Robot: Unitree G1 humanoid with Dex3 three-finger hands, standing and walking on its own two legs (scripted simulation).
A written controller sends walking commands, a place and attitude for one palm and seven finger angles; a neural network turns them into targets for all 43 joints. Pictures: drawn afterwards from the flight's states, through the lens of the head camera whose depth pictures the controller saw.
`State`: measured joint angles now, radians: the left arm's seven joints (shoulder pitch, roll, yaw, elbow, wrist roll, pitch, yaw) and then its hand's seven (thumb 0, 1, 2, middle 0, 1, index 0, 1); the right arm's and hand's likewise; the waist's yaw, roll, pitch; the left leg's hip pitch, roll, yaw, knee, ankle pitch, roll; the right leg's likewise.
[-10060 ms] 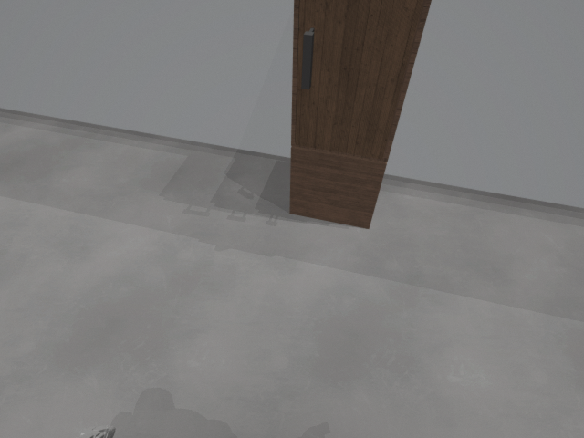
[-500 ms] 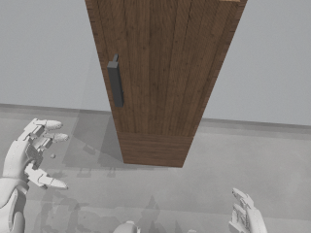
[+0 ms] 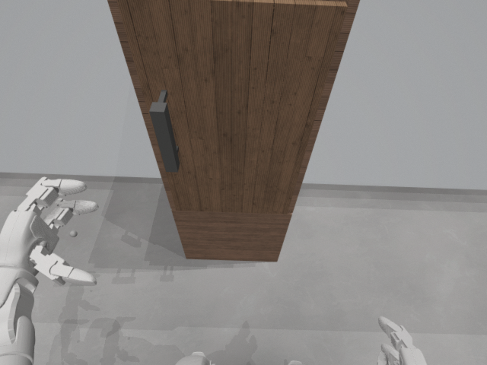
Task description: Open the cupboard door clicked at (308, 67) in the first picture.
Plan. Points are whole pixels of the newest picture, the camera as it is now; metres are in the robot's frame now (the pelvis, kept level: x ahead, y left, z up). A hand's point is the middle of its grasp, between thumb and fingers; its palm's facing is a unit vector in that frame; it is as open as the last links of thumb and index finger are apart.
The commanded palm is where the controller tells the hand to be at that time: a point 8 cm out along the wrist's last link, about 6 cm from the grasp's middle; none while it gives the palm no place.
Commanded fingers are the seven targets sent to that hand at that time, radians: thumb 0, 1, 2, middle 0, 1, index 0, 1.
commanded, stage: raise the hand with hooked fingers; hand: left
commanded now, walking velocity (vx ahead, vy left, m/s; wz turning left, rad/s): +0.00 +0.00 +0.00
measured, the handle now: (168, 132) +0.53 +0.19 +0.05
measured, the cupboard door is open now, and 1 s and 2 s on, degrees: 0 0 0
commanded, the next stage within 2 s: move the hooked fingers beside the handle in 0.18 s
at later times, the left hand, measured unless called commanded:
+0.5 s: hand (89, 222) +0.31 +0.26 +0.07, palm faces +0.04 -1.00 -0.01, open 14.0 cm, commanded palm +0.30 +0.31 +0.07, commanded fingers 0.00 -0.50 0.30 -0.30 -1.20 -0.30 -1.20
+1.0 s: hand (111, 189) +0.38 +0.25 +0.06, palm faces +0.03 -1.00 -0.01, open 14.0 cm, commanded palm +0.36 +0.30 +0.06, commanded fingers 0.00 -0.50 0.30 -0.30 -1.20 -0.30 -1.20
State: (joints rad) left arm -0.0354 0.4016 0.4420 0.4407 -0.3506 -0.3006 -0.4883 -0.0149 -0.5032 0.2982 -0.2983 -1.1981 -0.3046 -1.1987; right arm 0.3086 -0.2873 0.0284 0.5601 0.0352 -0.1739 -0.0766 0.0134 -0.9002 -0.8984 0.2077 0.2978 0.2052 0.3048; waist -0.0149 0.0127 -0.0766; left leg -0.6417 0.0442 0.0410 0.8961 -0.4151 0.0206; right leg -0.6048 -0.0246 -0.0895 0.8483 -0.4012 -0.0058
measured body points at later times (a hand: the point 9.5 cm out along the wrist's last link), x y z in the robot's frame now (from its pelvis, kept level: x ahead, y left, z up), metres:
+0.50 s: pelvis -0.01 -0.01 +0.00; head +0.05 +0.00 +0.44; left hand +0.30 +0.31 +0.07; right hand +0.15 -0.26 -0.09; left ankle +0.02 +0.10 -0.70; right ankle +0.01 -0.12 -0.70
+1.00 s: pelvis +0.00 +0.00 -0.01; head +0.07 +0.01 +0.44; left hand +0.37 +0.30 +0.06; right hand +0.10 -0.27 -0.11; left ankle +0.02 +0.10 -0.70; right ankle +0.01 -0.12 -0.70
